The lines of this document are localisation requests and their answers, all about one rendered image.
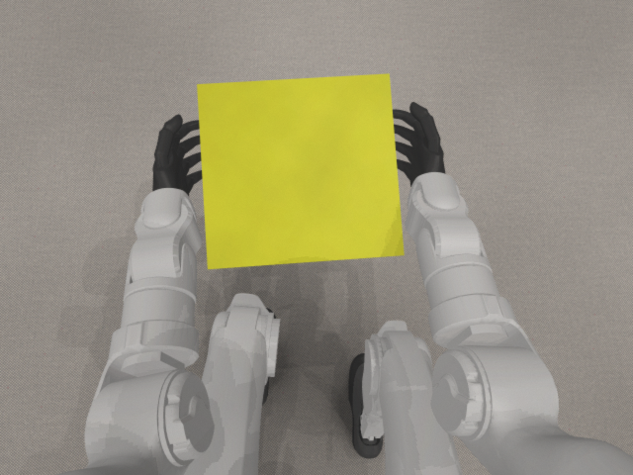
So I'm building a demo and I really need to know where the left robot hand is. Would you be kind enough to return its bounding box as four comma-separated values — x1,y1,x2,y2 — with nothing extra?
152,114,203,196

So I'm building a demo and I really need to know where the robot left forearm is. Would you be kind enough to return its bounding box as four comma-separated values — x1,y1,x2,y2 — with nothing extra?
84,188,203,457

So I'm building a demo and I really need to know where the left robot thigh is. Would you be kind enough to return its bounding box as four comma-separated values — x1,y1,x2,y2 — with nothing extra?
184,306,280,475

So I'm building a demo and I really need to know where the right robot hand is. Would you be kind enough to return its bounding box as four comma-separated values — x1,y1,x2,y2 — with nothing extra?
393,102,446,187

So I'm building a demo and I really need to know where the robot right forearm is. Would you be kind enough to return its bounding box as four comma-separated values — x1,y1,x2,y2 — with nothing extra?
405,172,559,413

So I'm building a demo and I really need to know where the robot right foot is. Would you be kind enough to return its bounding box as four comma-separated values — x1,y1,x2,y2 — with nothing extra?
348,353,383,459

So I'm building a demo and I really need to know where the left robot upper arm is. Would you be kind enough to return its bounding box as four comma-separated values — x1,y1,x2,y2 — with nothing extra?
56,369,215,475

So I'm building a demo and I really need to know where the carton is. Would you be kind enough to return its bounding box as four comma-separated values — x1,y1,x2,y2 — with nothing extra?
197,73,405,269

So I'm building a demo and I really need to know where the right robot upper arm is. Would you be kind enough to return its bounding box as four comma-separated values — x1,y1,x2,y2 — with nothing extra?
430,345,633,475

